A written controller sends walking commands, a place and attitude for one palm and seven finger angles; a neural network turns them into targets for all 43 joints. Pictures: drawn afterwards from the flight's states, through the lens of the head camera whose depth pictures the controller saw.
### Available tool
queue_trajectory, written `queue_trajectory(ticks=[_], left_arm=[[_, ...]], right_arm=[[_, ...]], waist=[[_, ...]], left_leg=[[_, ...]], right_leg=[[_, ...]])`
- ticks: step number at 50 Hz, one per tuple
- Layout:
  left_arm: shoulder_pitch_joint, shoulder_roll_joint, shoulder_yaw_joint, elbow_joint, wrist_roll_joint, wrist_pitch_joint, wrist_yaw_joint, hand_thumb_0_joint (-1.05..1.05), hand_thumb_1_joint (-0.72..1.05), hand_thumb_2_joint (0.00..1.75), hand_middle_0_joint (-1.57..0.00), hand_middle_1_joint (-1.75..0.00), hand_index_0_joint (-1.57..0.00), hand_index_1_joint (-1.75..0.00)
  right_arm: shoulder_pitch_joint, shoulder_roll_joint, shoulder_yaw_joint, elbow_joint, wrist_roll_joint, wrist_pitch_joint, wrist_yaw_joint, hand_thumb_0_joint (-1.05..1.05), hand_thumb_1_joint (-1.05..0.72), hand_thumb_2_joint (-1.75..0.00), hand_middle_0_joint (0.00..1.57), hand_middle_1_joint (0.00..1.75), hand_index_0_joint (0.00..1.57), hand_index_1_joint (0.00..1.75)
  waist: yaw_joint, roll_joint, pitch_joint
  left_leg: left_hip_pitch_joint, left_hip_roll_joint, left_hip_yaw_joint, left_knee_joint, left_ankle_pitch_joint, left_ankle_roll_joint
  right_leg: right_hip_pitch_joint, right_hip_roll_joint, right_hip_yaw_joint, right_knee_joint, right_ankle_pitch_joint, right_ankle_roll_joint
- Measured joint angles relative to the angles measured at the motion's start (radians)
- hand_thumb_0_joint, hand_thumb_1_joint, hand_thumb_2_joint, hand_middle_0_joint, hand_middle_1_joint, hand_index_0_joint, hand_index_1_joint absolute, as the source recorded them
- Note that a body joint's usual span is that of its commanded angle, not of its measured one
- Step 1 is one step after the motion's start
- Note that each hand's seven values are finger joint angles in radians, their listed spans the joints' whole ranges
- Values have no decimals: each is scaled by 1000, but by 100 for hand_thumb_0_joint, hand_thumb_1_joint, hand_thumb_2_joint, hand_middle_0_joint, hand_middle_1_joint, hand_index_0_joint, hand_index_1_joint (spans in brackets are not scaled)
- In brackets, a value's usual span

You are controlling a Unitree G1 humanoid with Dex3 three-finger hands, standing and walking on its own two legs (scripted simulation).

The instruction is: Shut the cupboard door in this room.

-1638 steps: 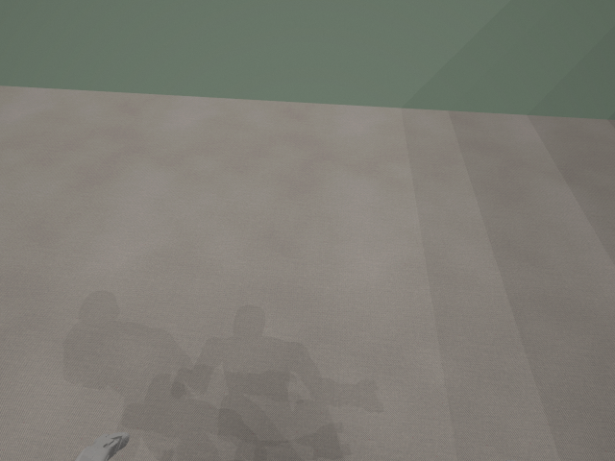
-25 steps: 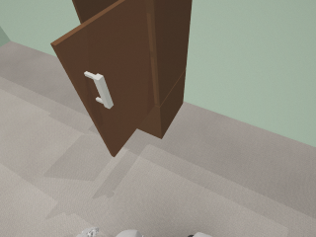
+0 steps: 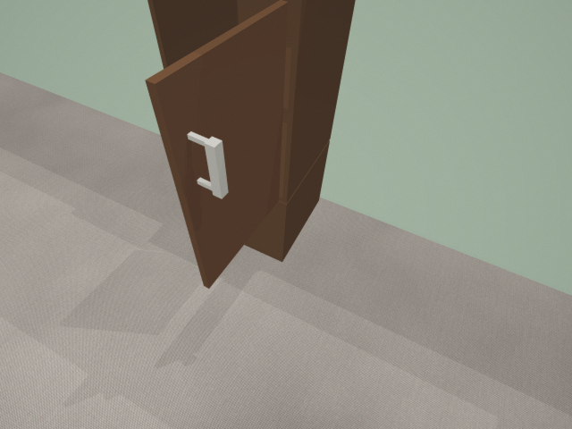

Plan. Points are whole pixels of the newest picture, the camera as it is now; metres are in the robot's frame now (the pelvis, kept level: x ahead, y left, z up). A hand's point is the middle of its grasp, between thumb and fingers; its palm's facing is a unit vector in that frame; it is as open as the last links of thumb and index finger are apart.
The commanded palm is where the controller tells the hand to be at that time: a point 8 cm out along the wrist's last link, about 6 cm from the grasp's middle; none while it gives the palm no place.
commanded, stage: come to a stop and stand still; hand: left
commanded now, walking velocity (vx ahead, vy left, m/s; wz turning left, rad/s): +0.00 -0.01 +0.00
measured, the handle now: (207, 165) +0.52 +0.17 +0.05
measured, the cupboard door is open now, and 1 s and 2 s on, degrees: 87 87 87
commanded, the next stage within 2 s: look again from close up in 0.60 s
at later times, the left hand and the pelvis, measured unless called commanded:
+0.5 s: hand out of the picture +0.02 +0.12 -0.18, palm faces +0.05 -0.97 -0.23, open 7.2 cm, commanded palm none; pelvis +0.01 -0.06 -0.01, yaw +1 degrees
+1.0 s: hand out of the picture -0.02 +0.16 -0.19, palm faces +0.04 -0.98 -0.19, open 7.4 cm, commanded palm none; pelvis -0.02 -0.01 -0.01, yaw -1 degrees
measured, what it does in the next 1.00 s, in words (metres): steps on the spot: right foot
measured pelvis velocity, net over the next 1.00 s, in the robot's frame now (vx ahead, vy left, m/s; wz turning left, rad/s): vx -0.02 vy -0.01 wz -0.01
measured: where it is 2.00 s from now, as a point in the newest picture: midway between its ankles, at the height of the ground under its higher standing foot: outside the picture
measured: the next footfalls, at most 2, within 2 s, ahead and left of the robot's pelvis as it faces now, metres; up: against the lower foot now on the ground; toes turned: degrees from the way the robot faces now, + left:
right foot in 0.10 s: +0.02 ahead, -0.14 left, +0.00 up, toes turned -3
left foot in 1.82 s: +0.14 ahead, +0.10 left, +0.00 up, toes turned +20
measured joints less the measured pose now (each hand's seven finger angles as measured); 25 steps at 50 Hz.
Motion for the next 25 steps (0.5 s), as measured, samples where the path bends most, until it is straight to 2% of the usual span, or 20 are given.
queue_trajectory(ticks=[2,5,6,9,12,25], left_arm=[[-21,-12,-5,-1,-4,-4,1,0,91,90,-19,-30,-19,-30],[-48,-23,-12,-11,-6,-25,4,0,91,90,-20,-30,-19,-30],[-58,-30,-14,-9,-6,-33,9,0,91,90,-20,-30,-19,-30],[-76,-44,-23,-2,-4,-47,26,1,93,90,-20,-30,-20,-30],[-78,-38,-26,-2,-9,-58,30,1,94,90,-20,-30,-20,-30],[-52,-38,-34,-9,-12,-67,39,0,95,90,-20,-30,-20,-30]], right_arm=[[0,-3,-3,14,0,4,1,0,-91,-90,21,30,20,30],[10,-7,-7,37,7,11,3,0,-91,-90,21,30,20,30],[11,-12,-8,47,11,14,4,0,-91,-90,21,30,20,30],[14,-28,-8,65,15,24,8,0,-91,-90,20,30,20,30],[15,-27,-2,74,12,25,9,0,-91,-90,20,30,20,30],[-34,-21,10,68,13,19,7,0,-91,-90,20,30,20,30]], waist=[[-9,11,16],[-13,14,24],[-11,24,25],[-23,64,18],[-25,60,-1],[3,52,-9]], left_leg=[[-14,5,-1,23,-10,-7],[-39,3,1,78,-38,-24],[-48,10,1,103,-53,-31],[-42,35,-18,114,-59,-49],[-20,39,-23,85,-51,-62],[22,70,-41,47,-34,-93]], right_leg=[[32,0,-9,-86,0,-6],[105,-6,-20,-264,126,-19],[119,1,-23,-288,120,-34],[132,26,-42,-285,103,-68],[144,30,-48,-289,97,-82],[193,63,-67,-334,111,-109]])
